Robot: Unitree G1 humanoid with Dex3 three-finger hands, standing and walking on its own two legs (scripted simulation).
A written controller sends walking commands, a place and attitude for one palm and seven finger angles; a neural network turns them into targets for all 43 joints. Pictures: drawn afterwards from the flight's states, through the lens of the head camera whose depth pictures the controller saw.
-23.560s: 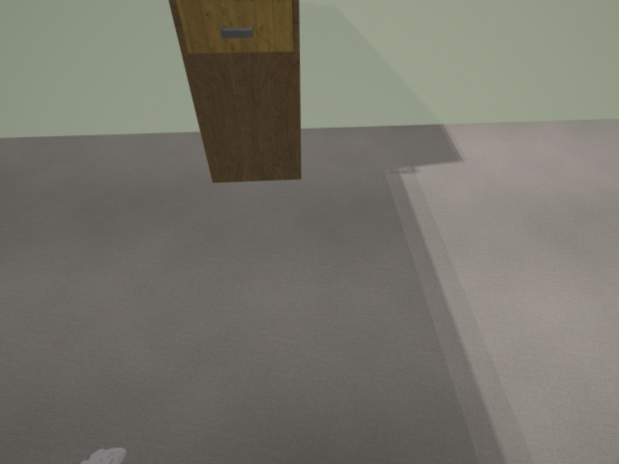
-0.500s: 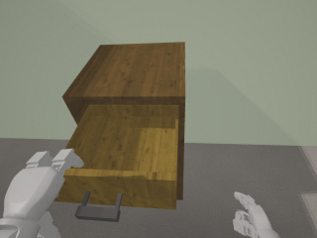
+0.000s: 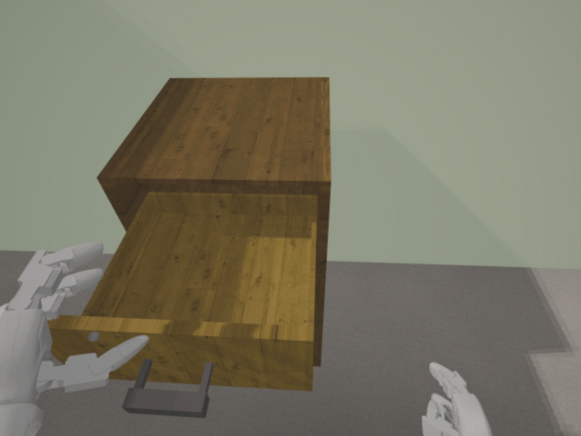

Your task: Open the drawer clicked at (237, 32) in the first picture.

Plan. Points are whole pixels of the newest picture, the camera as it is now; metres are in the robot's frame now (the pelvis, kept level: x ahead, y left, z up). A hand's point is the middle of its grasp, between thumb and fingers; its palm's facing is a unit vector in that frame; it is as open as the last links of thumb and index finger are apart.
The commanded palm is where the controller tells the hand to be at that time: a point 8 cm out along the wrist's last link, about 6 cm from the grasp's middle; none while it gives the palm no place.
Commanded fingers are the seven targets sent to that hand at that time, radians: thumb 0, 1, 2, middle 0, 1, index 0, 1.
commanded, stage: draw the hand back to the body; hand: left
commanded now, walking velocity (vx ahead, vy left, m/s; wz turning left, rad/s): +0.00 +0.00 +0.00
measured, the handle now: (172, 385) +0.20 +0.20 -0.04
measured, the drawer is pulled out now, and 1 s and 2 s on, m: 0.30 0.30 0.30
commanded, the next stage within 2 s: step back with the hand held close in 0.50 s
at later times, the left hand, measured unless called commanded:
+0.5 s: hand (73, 339) +0.17 +0.24 +0.15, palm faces +0.39 -0.84 -0.39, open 7.6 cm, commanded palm +0.12 +0.28 +0.18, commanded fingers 0.00 0.90 0.90 -0.20 -0.30 -0.20 -0.30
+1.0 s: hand (71, 346) +0.17 +0.25 +0.14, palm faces +0.23 -0.82 -0.52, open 7.4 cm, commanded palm +0.11 +0.29 +0.18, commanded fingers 0.00 0.90 0.90 -0.20 -0.30 -0.20 -0.30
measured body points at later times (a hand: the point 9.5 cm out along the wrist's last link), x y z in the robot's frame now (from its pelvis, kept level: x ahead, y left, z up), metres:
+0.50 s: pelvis -0.01 +0.00 +0.00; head -0.02 -0.02 +0.45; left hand +0.14 +0.28 +0.17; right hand +0.19 -0.21 -0.08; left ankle -0.01 +0.09 -0.74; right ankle -0.04 -0.08 -0.74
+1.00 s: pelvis -0.03 +0.02 +0.00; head +0.00 +0.01 +0.45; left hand +0.15 +0.29 +0.17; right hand +0.14 -0.24 -0.08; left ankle -0.01 +0.09 -0.74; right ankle -0.04 -0.08 -0.74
